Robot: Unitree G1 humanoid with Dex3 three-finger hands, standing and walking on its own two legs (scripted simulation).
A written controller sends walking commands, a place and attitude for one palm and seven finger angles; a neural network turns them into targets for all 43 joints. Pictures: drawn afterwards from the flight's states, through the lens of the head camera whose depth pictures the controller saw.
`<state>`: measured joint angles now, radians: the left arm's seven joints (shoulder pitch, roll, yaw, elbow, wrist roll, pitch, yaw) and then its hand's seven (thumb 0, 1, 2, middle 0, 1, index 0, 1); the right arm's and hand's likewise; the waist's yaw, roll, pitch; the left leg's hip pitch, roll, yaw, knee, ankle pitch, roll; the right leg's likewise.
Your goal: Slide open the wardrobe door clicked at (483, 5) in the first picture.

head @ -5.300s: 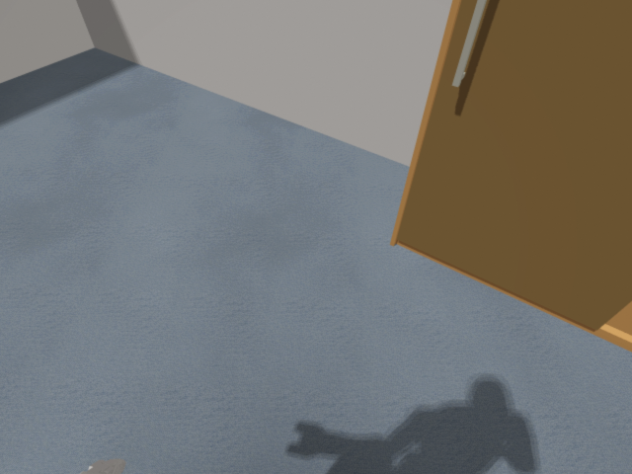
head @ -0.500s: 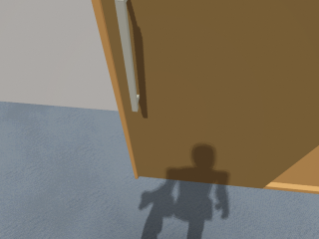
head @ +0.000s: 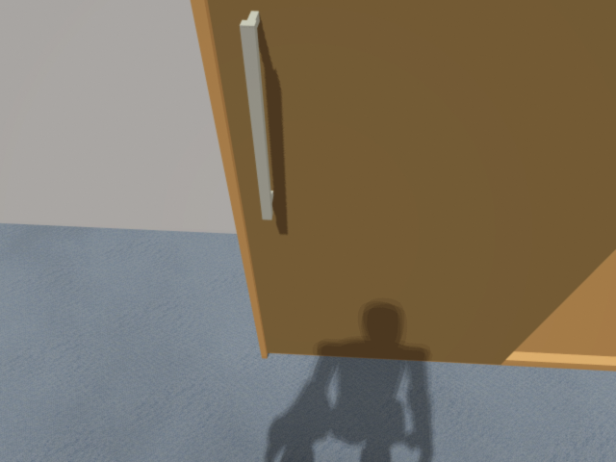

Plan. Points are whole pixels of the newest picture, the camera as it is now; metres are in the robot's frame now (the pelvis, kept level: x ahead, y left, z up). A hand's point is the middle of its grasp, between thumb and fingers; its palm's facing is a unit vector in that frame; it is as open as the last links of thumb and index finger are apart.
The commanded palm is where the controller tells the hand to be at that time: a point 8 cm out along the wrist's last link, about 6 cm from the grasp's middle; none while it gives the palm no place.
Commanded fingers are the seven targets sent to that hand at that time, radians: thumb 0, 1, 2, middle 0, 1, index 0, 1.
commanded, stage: come to a stop and stand still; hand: left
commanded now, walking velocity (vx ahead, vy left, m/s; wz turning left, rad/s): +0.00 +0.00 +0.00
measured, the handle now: (261, 133) +0.54 +0.11 +0.15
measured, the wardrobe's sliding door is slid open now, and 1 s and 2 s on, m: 0.00 0.00 0.00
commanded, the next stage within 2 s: look again from close up in 0.36 s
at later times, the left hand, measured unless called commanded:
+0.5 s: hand out of the picture -0.02 +0.15 -0.18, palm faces +0.01 -0.98 -0.18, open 7.3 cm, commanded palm none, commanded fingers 0.00 0.90 0.90 -0.20 -0.30 -0.20 -0.30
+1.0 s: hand out of the picture +0.04 +0.17 -0.17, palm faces +0.00 -0.97 -0.22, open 7.3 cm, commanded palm none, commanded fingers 0.00 0.90 0.90 -0.20 -0.30 -0.20 -0.30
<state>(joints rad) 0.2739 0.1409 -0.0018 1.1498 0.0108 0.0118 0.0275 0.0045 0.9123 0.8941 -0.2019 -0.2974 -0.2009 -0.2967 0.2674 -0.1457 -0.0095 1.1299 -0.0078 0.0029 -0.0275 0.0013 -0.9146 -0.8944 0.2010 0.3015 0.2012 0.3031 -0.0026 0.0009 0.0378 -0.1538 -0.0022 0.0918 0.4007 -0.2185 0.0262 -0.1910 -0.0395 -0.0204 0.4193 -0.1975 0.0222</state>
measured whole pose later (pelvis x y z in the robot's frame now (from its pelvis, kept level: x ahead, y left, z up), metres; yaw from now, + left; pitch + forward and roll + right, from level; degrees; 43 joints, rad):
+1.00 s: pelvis +0.01 -0.02 +0.00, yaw +0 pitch -1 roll +1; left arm 0.25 0.18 -0.01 1.07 0.01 -0.02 0.02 0.00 0.91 0.89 -0.20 -0.30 -0.20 -0.30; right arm 0.26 -0.20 0.01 1.08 -0.02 -0.02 -0.02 0.00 -0.91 -0.89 0.20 0.30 0.20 0.30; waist 0.00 0.01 0.03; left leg -0.17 0.01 0.08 0.45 -0.25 0.01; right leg -0.22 -0.03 -0.03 0.48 -0.24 0.00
